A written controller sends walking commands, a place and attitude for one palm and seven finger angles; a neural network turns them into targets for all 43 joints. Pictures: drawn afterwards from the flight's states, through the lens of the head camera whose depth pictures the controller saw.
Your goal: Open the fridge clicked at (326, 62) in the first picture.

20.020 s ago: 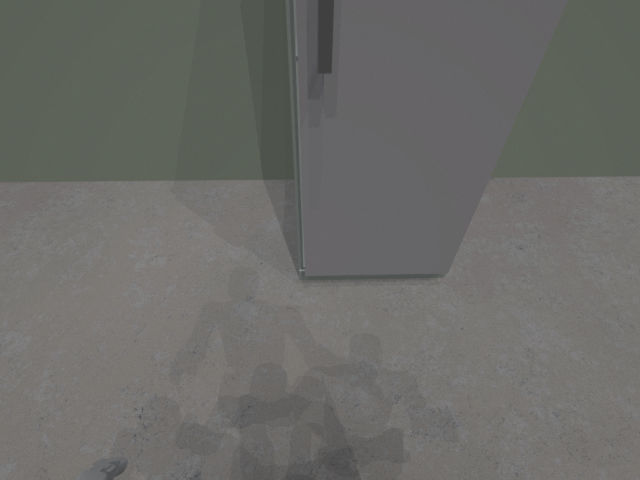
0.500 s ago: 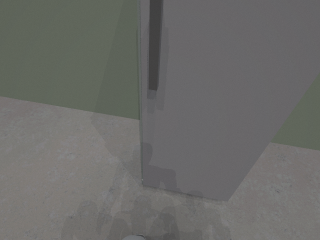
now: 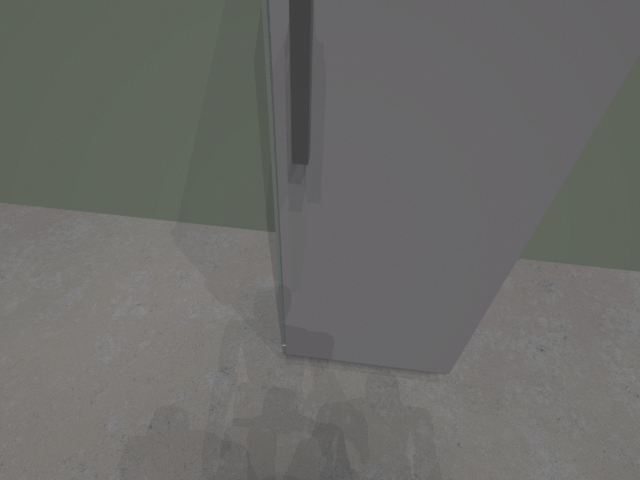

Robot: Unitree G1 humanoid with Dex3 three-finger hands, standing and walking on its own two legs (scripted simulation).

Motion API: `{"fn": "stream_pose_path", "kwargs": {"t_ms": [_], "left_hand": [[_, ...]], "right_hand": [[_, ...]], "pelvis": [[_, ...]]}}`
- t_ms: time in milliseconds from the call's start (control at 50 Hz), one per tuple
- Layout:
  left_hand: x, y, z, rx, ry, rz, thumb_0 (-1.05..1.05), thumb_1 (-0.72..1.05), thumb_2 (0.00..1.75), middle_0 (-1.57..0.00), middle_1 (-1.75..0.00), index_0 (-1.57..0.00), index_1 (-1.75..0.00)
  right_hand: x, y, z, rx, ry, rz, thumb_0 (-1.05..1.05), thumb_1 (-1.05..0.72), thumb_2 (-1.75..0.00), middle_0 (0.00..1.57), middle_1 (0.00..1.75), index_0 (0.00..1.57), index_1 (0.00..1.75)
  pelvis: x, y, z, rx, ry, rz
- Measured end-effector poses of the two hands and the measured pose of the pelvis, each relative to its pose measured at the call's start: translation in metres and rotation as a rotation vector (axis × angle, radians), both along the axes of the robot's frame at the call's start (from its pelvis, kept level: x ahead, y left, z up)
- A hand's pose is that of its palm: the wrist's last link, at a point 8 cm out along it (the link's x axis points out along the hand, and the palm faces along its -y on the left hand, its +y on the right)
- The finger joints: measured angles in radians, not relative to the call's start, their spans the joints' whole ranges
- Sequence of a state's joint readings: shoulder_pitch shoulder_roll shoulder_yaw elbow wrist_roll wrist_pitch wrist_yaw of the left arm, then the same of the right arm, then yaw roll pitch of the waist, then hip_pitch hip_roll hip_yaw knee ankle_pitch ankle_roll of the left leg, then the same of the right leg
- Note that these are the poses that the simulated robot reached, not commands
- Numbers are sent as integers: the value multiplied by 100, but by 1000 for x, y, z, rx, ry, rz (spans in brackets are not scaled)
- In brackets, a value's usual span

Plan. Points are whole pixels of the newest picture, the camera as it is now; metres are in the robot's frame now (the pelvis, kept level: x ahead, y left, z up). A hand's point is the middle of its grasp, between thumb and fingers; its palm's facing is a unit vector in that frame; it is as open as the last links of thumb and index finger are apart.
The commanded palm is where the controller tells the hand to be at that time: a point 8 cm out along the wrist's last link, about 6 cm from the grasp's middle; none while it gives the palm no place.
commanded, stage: come to a stop and stand still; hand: left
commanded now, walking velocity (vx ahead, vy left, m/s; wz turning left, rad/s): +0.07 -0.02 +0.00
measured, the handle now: (303, 80) +0.62 +0.08 +0.23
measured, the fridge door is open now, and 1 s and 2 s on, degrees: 0 0 0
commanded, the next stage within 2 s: look again from close up in 0.24 s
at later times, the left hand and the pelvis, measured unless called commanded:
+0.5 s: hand out of the picture +0.00 +0.15 -0.18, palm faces +0.03 -0.99 -0.16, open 7.4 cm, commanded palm none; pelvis +0.01 +0.00 +0.00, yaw +0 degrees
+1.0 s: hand out of the picture +0.02 +0.15 -0.18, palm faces +0.03 -0.99 -0.17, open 7.4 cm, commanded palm none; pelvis +0.04 -0.01 +0.00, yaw +0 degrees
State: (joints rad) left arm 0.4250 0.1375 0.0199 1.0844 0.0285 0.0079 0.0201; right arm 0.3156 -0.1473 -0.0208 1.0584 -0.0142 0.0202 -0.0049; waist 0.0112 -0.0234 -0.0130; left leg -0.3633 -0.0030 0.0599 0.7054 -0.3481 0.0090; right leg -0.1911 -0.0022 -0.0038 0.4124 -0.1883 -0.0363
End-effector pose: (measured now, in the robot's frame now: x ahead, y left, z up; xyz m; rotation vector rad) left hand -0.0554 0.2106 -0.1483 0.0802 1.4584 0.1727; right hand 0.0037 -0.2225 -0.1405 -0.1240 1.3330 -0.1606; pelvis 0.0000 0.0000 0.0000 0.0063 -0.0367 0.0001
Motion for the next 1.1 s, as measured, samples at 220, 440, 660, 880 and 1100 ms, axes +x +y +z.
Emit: {"fn": "stream_pose_path", "kwargs": {"t_ms": [220, 440, 660, 880, 1100], "left_hand": [[19, -2, -11, -40, -27, -15, 1, 91, 90, -20, -29, -20, -30], [40, -9, -2, 5, -52, -49, 1, 91, 90, -20, -29, -20, -30], [55, -13, 1, 4, -44, -41, 1, 92, 90, -20, -29, -20, -30], [67, -14, 2, 4, -32, -42, 1, 91, 90, -20, -29, -20, -30], [82, -12, 3, 15, -39, -44, 1, 91, 90, -20, -29, -20, -30]], "right_hand": [[-53, 31, -8, 18, 126, -31, 1, -91, -90, 20, 30, 20, 30], [-32, 33, -16, 80, 90, -40, 0, -91, -90, 20, 30, 20, 30], [-16, 18, -10, 46, 114, -18, 1, -91, -90, 20, 30, 20, 30], [12, 7, -9, 21, 98, 4, 1, -92, -90, 20, 30, 20, 30], [30, 0, -8, 10, 89, 16, 1, -92, -90, 20, 30, 20, 30]], "pelvis": [[-4, 10, -6, 2, 13, 5], [2, -3, -4, -2, 20, -6], [18, -7, -1, -1, 31, -3], [33, -9, 0, 1, 34, -2], [46, -11, 0, 3, 34, -1]]}}
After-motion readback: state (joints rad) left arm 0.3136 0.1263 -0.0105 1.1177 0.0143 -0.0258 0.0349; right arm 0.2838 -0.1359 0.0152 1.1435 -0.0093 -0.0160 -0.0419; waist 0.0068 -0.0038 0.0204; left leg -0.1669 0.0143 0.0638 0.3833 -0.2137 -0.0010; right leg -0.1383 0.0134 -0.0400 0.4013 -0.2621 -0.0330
